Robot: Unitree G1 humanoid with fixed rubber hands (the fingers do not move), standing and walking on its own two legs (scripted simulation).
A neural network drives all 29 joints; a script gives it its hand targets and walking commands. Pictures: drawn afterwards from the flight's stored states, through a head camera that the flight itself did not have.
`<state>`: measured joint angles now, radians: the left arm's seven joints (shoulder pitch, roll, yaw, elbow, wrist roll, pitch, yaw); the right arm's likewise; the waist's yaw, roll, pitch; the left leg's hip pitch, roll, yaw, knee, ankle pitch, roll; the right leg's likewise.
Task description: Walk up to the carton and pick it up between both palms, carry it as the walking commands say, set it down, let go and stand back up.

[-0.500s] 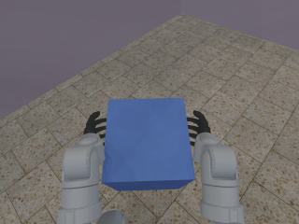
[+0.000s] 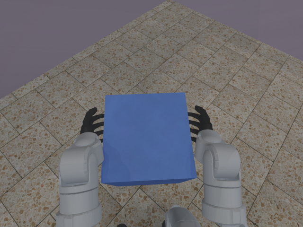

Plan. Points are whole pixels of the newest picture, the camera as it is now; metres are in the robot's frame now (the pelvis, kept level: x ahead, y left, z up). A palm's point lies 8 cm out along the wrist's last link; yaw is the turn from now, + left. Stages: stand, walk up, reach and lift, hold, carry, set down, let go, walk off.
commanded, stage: carry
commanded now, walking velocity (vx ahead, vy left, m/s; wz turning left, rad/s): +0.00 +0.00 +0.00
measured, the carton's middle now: (147, 145) +0.32 +0.00 -0.03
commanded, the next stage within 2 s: none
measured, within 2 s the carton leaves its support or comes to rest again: neither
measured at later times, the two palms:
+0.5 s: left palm (126, 80) +0.46 +0.06 +0.10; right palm (224, 83) +0.46 -0.21 +0.08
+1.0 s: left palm (120, 83) +0.47 +0.08 +0.07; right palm (216, 83) +0.48 -0.20 +0.06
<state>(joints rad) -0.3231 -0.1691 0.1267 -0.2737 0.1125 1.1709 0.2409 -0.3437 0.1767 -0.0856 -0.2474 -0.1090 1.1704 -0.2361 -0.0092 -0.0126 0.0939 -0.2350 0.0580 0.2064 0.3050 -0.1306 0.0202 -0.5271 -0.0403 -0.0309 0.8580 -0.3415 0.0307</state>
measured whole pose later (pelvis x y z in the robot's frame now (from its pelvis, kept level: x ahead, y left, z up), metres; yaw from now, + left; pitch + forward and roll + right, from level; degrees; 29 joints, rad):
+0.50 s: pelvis +0.16 -0.08 -0.01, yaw +2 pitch +4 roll +2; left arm -0.35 -0.18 0.15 -0.08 0.17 1.12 0.19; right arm -0.36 0.18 -0.11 -0.11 -0.14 1.17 -0.26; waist -0.01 0.04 -0.11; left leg -0.36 0.05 0.07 0.62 -0.39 -0.03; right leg -0.34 0.01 -0.19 0.38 -0.13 -0.11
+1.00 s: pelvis +0.19 -0.07 -0.01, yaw +2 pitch +3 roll +1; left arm -0.26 -0.15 0.12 -0.04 0.16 1.03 0.13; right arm -0.26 0.15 -0.11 -0.05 -0.15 1.04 -0.14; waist -0.01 0.01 -0.13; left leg -0.25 0.04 0.09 0.49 -0.30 -0.02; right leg -0.33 0.00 -0.19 0.51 -0.25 -0.09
